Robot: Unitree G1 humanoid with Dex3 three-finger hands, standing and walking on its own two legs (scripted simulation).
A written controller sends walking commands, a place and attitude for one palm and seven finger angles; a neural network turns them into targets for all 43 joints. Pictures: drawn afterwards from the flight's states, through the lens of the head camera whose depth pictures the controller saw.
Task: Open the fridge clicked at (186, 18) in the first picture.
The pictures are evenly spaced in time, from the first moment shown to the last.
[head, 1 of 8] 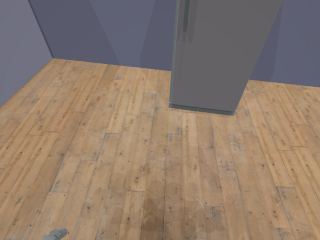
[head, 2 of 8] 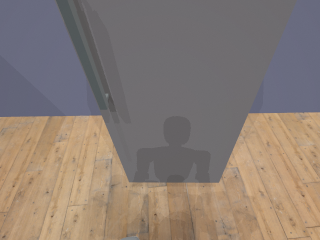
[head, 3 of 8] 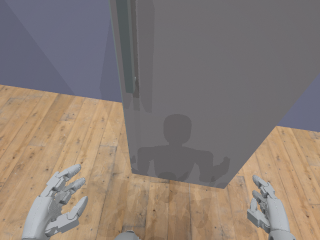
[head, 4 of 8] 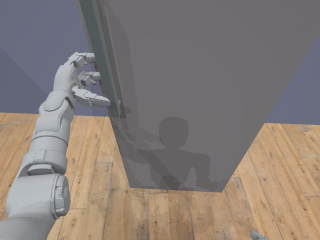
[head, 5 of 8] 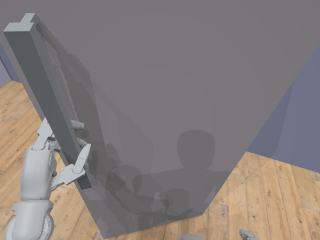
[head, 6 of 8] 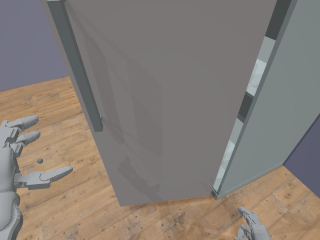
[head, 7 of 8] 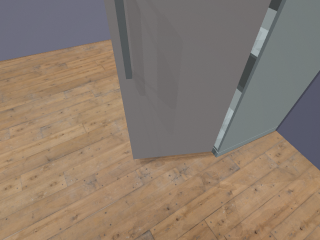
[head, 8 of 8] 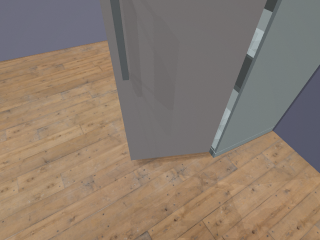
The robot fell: no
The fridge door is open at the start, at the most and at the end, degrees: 0 77 72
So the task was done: yes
